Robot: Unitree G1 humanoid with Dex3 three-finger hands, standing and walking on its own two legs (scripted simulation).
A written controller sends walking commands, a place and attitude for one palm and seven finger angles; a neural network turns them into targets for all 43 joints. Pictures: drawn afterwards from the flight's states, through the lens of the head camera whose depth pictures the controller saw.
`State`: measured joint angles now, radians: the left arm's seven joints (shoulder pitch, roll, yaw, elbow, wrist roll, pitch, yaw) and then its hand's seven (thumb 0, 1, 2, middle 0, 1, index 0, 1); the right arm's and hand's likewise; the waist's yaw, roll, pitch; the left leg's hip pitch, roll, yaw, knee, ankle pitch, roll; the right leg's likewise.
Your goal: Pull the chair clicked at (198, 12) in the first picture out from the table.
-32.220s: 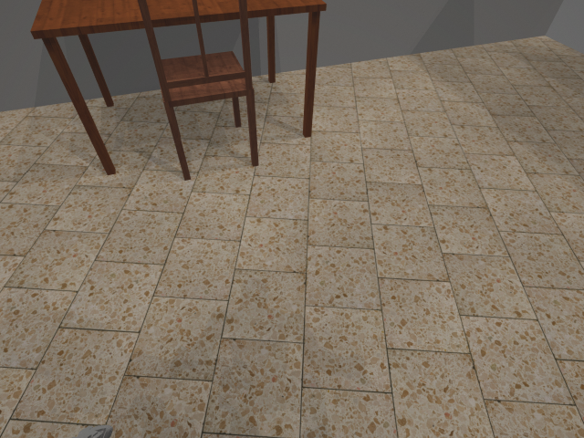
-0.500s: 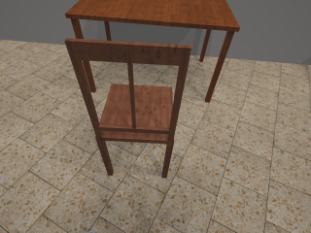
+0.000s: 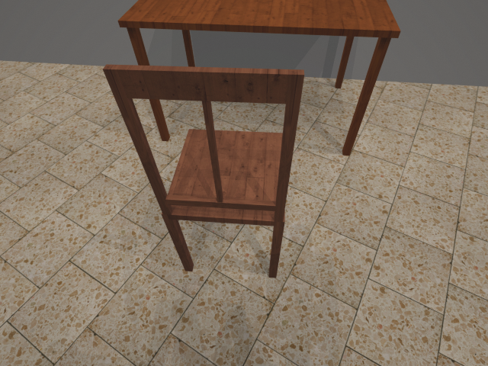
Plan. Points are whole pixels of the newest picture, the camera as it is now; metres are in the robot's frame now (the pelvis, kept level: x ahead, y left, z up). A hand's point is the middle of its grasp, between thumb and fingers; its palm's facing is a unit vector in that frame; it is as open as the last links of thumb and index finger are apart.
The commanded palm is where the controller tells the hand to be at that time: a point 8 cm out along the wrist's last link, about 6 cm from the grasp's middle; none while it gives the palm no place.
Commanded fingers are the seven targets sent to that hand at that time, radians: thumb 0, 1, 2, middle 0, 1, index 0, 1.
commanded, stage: let the arm hang, fingers relaxed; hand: left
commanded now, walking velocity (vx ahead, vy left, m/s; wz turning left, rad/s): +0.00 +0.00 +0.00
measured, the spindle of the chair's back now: (214, 158) +0.59 +0.12 -0.06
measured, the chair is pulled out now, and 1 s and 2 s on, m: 0.64 0.64 0.64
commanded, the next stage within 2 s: look to check the result in 0.34 s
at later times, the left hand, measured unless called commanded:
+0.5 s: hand out of the picture +0.00 +0.14 -0.17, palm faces +0.05 -0.98 -0.17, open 7.3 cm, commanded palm none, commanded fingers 0.00 0.90 0.90 -0.20 -0.30 -0.20 -0.30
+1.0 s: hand out of the picture -0.01 +0.14 -0.17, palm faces +0.06 -0.99 -0.16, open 7.3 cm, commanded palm none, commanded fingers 0.00 0.90 0.90 -0.20 -0.30 -0.20 -0.30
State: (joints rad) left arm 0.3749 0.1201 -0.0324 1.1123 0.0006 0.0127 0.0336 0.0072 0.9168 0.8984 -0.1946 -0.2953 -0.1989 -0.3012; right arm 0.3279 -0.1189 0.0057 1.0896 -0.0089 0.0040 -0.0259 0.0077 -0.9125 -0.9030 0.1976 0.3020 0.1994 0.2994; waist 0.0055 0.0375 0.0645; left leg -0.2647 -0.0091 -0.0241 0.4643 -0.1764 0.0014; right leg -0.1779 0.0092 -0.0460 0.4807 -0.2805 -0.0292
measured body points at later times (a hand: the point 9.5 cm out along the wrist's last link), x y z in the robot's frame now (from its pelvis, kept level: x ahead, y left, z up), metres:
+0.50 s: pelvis +0.01 -0.02 +0.00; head +0.03 -0.03 +0.45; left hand +0.00 +0.19 -0.16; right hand -0.02 -0.22 -0.16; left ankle +0.05 +0.12 -0.74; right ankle -0.01 -0.10 -0.74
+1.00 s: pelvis +0.01 -0.02 +0.00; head +0.03 -0.02 +0.45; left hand -0.01 +0.19 -0.16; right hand -0.01 -0.22 -0.16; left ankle +0.05 +0.12 -0.74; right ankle -0.01 -0.10 -0.74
